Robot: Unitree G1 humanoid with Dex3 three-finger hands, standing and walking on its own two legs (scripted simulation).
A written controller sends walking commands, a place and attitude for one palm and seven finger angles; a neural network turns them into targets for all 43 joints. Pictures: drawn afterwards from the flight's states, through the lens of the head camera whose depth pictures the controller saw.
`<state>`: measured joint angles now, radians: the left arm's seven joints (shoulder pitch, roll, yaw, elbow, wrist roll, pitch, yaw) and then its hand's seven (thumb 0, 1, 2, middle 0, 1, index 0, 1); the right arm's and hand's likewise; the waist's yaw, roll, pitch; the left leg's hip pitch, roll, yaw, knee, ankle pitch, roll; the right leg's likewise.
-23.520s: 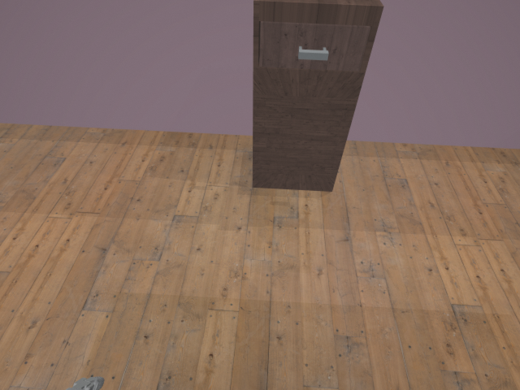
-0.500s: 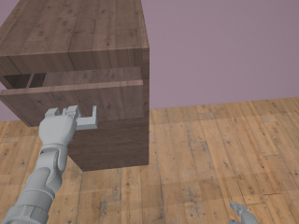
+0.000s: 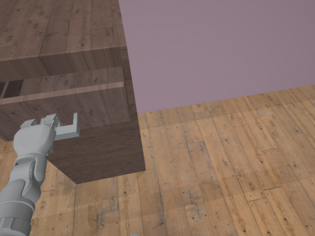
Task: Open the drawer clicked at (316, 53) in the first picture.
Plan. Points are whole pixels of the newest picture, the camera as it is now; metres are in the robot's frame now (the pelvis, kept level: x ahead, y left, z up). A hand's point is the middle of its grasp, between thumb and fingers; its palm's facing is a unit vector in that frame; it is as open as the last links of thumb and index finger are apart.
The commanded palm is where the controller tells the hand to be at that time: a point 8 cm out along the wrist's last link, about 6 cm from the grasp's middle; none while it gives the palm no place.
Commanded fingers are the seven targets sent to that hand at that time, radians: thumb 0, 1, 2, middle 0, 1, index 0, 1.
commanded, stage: pull the drawer open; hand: left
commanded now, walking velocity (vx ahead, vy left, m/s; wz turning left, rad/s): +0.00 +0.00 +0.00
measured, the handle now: (59, 126) +0.40 +0.29 +0.03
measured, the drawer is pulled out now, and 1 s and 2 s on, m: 0.08 0.15 0.28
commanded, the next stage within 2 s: none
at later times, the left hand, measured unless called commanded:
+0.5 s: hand (44, 169) +0.28 +0.30 +0.00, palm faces +0.01 -0.04 -1.00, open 5.7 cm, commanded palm +0.27 +0.30 +0.06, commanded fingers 0.00 0.90 0.90 -0.40 -1.35 -0.40 -1.35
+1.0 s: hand (44, 176) +0.26 +0.29 +0.00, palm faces -0.02 -0.08 -1.00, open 5.9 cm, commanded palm +0.22 +0.29 +0.06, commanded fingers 0.00 0.90 0.90 -0.40 -1.35 -0.40 -1.35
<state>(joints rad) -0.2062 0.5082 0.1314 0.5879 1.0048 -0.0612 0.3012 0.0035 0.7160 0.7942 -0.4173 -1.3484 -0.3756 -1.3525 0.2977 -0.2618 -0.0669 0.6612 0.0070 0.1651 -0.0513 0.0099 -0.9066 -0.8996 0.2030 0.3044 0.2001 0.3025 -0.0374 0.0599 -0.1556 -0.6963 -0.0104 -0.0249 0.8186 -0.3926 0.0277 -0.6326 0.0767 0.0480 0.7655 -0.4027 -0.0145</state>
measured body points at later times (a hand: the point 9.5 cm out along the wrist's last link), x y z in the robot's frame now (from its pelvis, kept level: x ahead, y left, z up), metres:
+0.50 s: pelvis +0.01 +0.01 +0.00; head +0.06 +0.00 +0.45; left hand +0.28 +0.30 +0.06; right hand +0.22 -0.21 -0.11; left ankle +0.00 +0.10 -0.70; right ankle -0.03 -0.12 -0.70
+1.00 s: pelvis +0.00 -0.01 +0.00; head +0.05 -0.02 +0.45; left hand +0.26 +0.29 +0.06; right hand +0.14 -0.27 -0.11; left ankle +0.00 +0.10 -0.70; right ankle -0.03 -0.12 -0.70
